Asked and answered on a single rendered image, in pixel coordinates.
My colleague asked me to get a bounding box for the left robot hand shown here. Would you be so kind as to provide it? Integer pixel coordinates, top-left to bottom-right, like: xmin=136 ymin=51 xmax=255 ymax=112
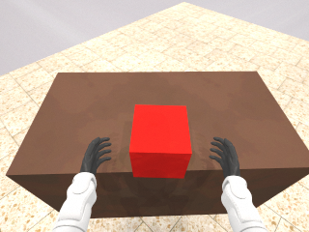
xmin=79 ymin=137 xmax=112 ymax=176

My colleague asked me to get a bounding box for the carton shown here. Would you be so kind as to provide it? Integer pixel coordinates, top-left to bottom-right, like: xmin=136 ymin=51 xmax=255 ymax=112
xmin=129 ymin=104 xmax=192 ymax=179

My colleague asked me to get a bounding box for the right robot forearm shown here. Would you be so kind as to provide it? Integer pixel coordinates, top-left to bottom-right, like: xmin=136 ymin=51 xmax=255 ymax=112
xmin=221 ymin=175 xmax=268 ymax=232

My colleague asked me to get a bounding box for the left robot forearm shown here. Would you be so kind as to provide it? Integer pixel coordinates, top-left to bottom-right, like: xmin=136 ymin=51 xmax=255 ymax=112
xmin=52 ymin=172 xmax=97 ymax=232

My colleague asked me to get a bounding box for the right robot hand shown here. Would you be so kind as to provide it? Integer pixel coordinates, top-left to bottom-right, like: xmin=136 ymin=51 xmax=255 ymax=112
xmin=209 ymin=136 xmax=241 ymax=179

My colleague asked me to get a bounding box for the pedestal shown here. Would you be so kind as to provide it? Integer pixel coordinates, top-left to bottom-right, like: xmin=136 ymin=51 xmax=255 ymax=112
xmin=6 ymin=71 xmax=309 ymax=218

